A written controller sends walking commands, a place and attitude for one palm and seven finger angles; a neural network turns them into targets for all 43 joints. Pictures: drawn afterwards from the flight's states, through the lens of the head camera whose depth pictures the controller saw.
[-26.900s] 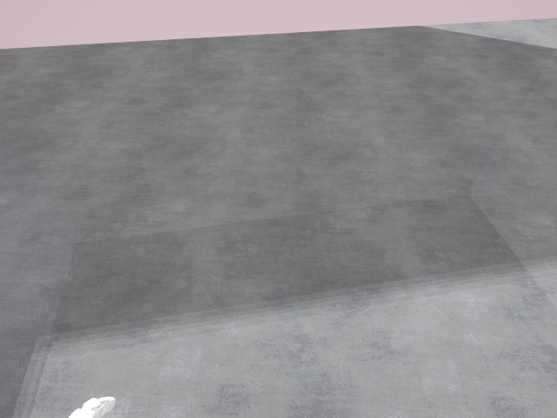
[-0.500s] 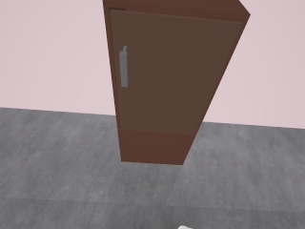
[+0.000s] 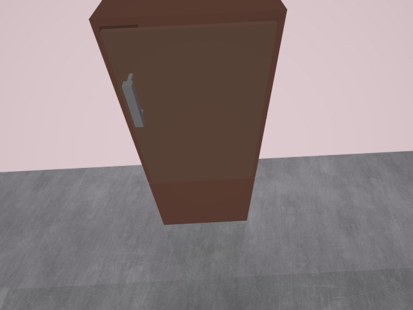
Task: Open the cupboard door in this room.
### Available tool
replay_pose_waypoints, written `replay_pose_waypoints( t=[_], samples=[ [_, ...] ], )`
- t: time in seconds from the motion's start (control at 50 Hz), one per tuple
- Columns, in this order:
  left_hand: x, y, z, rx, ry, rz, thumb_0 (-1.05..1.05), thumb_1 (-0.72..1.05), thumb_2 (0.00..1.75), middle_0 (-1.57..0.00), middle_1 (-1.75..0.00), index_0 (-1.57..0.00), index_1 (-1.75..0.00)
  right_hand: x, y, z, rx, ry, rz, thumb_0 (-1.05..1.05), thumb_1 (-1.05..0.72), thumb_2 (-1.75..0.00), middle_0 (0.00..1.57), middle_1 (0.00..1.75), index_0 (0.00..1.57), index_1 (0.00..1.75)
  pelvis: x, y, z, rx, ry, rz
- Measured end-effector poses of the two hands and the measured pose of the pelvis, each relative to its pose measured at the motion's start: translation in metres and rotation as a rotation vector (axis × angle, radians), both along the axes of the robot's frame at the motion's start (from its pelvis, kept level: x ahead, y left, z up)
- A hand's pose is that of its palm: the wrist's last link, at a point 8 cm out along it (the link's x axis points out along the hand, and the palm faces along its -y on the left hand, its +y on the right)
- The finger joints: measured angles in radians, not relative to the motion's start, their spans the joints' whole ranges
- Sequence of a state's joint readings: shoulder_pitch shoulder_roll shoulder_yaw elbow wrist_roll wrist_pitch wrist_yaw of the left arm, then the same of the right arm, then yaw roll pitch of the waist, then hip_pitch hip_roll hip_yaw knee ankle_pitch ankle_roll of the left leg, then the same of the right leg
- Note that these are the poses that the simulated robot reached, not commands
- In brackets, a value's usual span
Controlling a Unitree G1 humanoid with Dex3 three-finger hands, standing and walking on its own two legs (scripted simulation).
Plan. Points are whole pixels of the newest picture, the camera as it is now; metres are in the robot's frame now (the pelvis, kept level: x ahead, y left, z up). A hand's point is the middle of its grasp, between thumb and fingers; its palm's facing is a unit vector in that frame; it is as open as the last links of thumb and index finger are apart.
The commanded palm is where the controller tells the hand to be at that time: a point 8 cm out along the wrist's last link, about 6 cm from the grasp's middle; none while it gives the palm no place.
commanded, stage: come to a stop and stand still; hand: left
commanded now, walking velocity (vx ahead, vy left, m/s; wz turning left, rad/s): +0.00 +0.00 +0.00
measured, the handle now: (135, 100) +0.61 +0.20 +0.07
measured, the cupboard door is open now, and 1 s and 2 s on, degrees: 0 0 0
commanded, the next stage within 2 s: look again from close up in 1.34 s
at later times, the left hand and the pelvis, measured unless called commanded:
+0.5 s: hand out of the picture -0.02 +0.14 -0.17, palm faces +0.07 -0.98 -0.16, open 7.3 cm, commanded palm none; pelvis +0.02 -0.02 +0.00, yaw +1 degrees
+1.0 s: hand out of the picture +0.02 +0.20 -0.17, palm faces +0.02 -0.98 -0.20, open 7.4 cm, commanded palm none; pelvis +0.02 +0.02 +0.01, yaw +0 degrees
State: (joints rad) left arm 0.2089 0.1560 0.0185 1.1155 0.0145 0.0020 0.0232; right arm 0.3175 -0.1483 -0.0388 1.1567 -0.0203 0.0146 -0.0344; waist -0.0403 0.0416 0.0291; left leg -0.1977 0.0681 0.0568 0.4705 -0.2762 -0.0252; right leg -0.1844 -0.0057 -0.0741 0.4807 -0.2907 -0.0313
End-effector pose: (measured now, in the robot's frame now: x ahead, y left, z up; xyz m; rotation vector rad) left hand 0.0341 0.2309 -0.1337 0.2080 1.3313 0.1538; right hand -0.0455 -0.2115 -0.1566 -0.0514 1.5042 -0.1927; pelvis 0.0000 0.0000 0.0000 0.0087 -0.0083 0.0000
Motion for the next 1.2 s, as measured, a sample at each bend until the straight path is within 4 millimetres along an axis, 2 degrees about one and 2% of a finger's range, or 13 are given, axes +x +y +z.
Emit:
replay_pose_waypoints(
  t=[0.08, 0.16, 0.3, 0.4, 0.5, 0.68, 1.0, 1.2],
  samples=[
    [0.005, -0.012, 0.001, 0.005, -0.027, 0.011, 0.01, 0.94, 0.9, -0.2, -0.3, -0.2, -0.3, 0.006, -0.009, 0.0, 0.01, -0.008, 0.018, 0.01, -0.91, -0.9, 0.19, 0.3, 0.2, 0.3, 0.003, -0.012, 0.0, -0.002, -0.005, 0.009],
    [0.002, -0.021, -0.001, 0.001, -0.024, 0.035, 0.01, 0.95, 0.9, -0.2, -0.3, -0.21, -0.3, 0.014, -0.015, 0.002, 0.012, -0.013, 0.039, 0.01, -0.91, -0.9, 0.19, 0.3, 0.2, 0.3, 0.006, -0.022, 0.001, -0.002, -0.006, 0.018],
    [-0.025, -0.033, -0.005, -0.021, 0.048, 0.078, 0.01, 0.94, 0.9, -0.2, -0.3, -0.2, -0.3, 0.034, -0.025, 0.004, -0.007, -0.021, 0.07, 0.0, -0.91, -0.9, 0.19, 0.3, 0.2, 0.3, 0.011, -0.027, 0.002, -0.008, -0.005, 0.024],
    [-0.044, -0.041, -0.008, -0.054, 0.107, 0.102, 0.01, 0.92, 0.9, -0.2, -0.3, -0.2, -0.3, 0.05, -0.027, 0.007, -0.028, -0.041, 0.087, 0.0, -0.91, -0.9, 0.19, 0.3, 0.2, 0.3, 0.015, -0.023, 0.002, -0.009, -0.005, 0.024],
    [-0.055, -0.044, -0.01, -0.08, 0.14, 0.11, 0.01, 0.91, 0.9, -0.2, -0.3, -0.2, -0.3, 0.065, -0.022, 0.009, -0.044, -0.069, 0.098, 0.0, -0.91, -0.9, 0.19, 0.3, 0.2, 0.3, 0.018, -0.017, 0.002, -0.009, -0.007, 0.019],
    [-0.047, -0.028, -0.012, -0.084, 0.128, 0.094, 0.01, 0.91, 0.9, -0.2, -0.3, -0.2, -0.3, 0.071, -0.011, 0.013, -0.061, -0.089, 0.097, 0.01, -0.93, -0.9, 0.19, 0.3, 0.2, 0.3, 0.02, -0.003, 0.004, -0.008, -0.011, 0.012],
    [-0.016, 0.015, -0.007, -0.035, 0.058, 0.044, 0.0, 0.91, 0.9, -0.19, -0.3, -0.2, -0.3, 0.052, 0.018, 0.014, -0.032, -0.064, 0.071, 0.01, -0.92, -0.9, 0.19, 0.3, 0.2, 0.3, 0.019, 0.019, 0.005, -0.005, -0.013, 0.003],
    [-0.012, 0.029, -0.006, -0.028, 0.042, 0.033, 0.0, 0.91, 0.9, -0.2, -0.3, -0.2, -0.3, 0.056, 0.018, 0.017, -0.052, -0.088, 0.074, 0.01, -0.91, -0.9, 0.2, 0.3, 0.2, 0.3, 0.016, 0.028, 0.006, -0.004, -0.017, 0.0]
  ],
)
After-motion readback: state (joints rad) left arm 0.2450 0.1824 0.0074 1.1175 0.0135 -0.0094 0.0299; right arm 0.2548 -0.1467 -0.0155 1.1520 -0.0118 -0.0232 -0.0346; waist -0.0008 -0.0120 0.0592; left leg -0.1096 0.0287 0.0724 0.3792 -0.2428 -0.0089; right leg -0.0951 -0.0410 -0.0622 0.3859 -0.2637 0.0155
